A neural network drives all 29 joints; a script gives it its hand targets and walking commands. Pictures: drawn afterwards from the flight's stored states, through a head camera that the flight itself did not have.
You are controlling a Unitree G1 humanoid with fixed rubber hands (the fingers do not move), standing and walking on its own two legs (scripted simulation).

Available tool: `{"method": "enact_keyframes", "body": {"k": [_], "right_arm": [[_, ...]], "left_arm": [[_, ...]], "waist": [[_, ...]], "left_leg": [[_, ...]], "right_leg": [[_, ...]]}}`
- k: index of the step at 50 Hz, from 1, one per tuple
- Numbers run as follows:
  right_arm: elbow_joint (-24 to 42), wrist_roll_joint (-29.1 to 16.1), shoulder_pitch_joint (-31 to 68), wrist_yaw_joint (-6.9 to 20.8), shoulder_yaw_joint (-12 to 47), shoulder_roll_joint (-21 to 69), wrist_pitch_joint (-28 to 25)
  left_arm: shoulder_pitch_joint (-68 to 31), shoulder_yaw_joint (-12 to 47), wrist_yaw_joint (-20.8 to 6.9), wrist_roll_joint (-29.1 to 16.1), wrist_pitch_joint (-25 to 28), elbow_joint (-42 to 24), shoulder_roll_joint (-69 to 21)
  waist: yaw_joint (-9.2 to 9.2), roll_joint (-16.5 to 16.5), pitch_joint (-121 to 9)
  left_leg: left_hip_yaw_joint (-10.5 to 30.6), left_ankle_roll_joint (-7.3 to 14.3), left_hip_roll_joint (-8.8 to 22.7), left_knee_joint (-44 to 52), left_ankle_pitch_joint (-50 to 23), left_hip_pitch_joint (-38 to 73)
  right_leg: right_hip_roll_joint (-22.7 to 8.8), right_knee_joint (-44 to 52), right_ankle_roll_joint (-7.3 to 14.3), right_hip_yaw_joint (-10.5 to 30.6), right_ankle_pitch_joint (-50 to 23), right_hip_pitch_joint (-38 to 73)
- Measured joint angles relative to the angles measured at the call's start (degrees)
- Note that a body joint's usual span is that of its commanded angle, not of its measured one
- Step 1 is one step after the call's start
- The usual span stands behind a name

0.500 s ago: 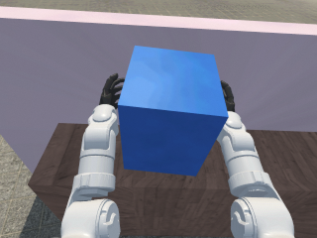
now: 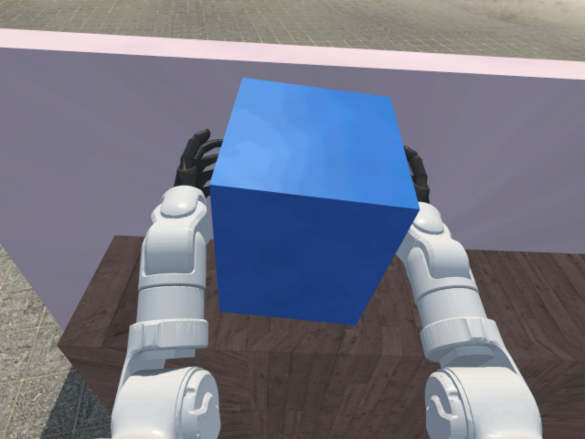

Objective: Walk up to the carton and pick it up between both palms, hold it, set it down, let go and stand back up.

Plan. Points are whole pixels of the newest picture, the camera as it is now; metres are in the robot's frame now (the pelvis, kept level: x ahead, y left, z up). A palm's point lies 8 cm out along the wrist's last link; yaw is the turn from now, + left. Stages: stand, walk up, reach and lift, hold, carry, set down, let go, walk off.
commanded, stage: reach and lift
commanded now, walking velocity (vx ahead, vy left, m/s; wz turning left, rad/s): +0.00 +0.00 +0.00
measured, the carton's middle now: (302, 207) +0.38 -0.02 +0.15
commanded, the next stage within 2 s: hold in 0.06 s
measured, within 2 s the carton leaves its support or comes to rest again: neither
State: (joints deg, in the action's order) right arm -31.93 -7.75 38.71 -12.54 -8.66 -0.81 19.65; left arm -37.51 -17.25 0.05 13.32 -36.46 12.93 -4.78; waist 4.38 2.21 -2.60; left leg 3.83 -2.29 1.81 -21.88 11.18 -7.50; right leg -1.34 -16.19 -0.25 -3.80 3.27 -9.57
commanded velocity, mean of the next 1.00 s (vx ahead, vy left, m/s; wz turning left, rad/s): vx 0.00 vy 0.00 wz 0.00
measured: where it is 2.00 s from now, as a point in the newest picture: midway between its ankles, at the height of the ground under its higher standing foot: outside the picture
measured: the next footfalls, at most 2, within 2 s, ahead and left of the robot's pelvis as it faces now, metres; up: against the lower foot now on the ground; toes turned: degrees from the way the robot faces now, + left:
none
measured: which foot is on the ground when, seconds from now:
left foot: down 0.00-1.00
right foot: down 0.00-1.00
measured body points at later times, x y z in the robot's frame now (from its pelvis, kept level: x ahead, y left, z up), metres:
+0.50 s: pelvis +0.00 +0.00 +0.00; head -0.05 +0.02 +0.45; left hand +0.38 +0.13 +0.21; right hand +0.38 -0.16 +0.19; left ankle +0.01 +0.14 -0.75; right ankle +0.06 -0.13 -0.75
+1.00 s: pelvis +0.00 +0.00 +0.00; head -0.04 +0.01 +0.45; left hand +0.38 +0.14 +0.21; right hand +0.38 -0.16 +0.19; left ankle +0.01 +0.14 -0.75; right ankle +0.06 -0.13 -0.75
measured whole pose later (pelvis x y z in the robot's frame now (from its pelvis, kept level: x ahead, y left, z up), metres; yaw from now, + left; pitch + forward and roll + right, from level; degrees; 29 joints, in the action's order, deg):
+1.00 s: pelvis +0.00 +0.00 +0.00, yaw +0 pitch -4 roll -1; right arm -27.2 -8.7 38.7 -13.0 -7.9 -0.8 23.9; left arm -37.5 -17.2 -1.0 15.0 -41.8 7.4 -5.1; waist 4.0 1.4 -2.5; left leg 4.2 -2.3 1.8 -21.3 11.1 -6.3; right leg -1.4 -16.2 -0.3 -4.1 3.7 -8.5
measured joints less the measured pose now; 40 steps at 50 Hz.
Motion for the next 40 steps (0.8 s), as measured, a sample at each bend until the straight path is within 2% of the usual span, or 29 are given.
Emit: {"method": "enact_keyframes", "body": {"k": [6,14,21,40], "right_arm": [[0.17,-0.02,0.01,0.06,0.06,0.0,0.58],[3.73,-0.78,0.01,-0.31,0.34,0.0,1.83],[3.82,-0.78,0.0,-0.34,0.42,0.0,3.9],[3.76,-0.78,0.0,-0.32,0.51,0.03,3.96]], "left_arm": [[0.0,0.0,-0.03,0.24,-0.88,-0.42,-0.04],[0.0,0.0,-0.24,0.26,-2.23,-3.98,-0.28],[0.0,0.0,-0.73,1.25,-4.48,-4.24,-0.28],[0.0,0.01,-0.94,1.7,-4.95,-4.48,-0.28]], "waist": [[0.0,-0.63,0.0],[-0.13,-1.1,-0.01],[-0.14,-0.83,0.03],[-0.34,-0.79,0.04]], "left_leg": [[0.03,0.0,0.0,0.02,-0.03,0.0],[0.06,0.01,0.0,0.07,-0.03,0.24],[0.13,0.02,0.0,0.17,-0.03,0.98],[0.35,0.02,0.0,0.49,-0.06,1.08]], "right_leg": [[0.0,0.0,0.0,-0.03,-0.01,0.0],[0.0,0.0,0.0,-0.05,0.05,0.23],[0.0,0.0,0.0,-0.11,0.11,0.95],[-0.01,0.0,0.0,-0.32,0.37,1.01]]}}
